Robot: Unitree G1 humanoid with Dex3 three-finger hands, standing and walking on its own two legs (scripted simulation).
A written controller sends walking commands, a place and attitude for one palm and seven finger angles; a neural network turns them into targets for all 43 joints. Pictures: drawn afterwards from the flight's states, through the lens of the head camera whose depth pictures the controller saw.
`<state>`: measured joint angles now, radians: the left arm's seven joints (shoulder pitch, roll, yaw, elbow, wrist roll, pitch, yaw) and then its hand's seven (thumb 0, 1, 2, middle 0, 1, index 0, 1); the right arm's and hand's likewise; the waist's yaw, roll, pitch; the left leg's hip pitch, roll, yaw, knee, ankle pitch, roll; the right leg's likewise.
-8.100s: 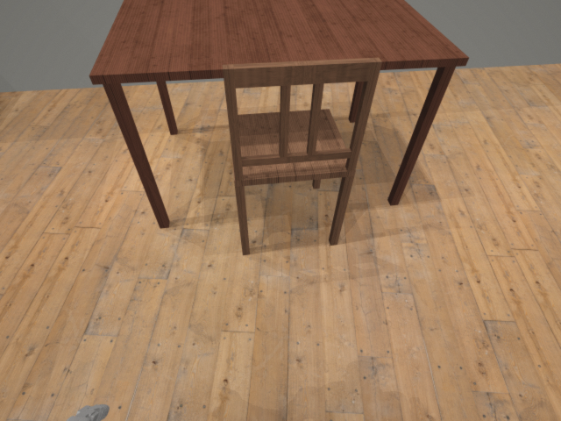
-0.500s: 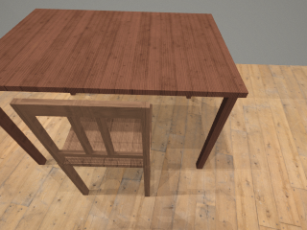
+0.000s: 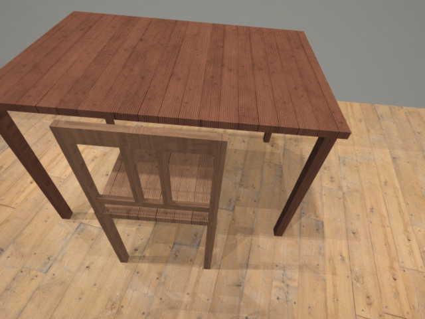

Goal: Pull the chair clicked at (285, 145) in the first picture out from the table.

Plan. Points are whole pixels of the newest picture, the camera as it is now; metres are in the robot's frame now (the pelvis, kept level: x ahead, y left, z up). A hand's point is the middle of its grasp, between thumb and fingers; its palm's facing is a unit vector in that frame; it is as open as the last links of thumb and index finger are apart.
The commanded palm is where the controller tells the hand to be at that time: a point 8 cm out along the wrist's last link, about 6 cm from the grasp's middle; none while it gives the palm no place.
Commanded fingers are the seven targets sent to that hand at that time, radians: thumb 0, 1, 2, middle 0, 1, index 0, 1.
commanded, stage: come to a stop and stand still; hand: left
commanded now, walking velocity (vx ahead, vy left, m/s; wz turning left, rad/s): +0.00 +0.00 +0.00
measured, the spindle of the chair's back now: (133, 175) +0.50 +0.26 -0.11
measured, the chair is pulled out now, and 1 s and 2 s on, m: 0.00 0.00 0.00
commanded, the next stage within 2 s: look again from close up in 0.36 s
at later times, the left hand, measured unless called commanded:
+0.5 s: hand out of the picture -0.05 +0.15 -0.17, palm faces +0.04 -0.98 -0.17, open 7.4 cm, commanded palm none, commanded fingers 0.00 0.90 0.90 -0.20 -0.30 -0.20 -0.30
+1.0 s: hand out of the picture +0.04 +0.17 -0.17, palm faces +0.02 -0.97 -0.23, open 7.4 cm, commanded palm none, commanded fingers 0.00 0.90 0.90 -0.20 -0.30 -0.20 -0.30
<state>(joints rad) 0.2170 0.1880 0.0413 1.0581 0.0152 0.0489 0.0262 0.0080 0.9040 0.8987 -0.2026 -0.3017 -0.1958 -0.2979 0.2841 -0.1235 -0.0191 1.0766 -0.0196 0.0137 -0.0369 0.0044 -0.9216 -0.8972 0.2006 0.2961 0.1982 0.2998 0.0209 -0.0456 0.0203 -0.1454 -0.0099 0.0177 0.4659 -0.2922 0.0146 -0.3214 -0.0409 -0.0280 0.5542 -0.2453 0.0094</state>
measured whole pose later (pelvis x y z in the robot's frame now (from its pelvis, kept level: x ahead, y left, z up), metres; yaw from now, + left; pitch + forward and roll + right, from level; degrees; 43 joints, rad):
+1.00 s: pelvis +0.01 -0.01 +0.00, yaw +0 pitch -1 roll +1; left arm 0.25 0.16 -0.01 1.08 0.00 -0.02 0.03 0.01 0.91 0.90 -0.20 -0.30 -0.20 -0.30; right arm 0.30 -0.16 0.02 1.10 -0.02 -0.03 -0.02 0.00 -0.91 -0.90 0.20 0.30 0.20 0.30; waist -0.01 0.02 0.03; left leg -0.13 -0.01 0.02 0.44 -0.29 0.00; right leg -0.25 -0.03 -0.01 0.49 -0.22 0.00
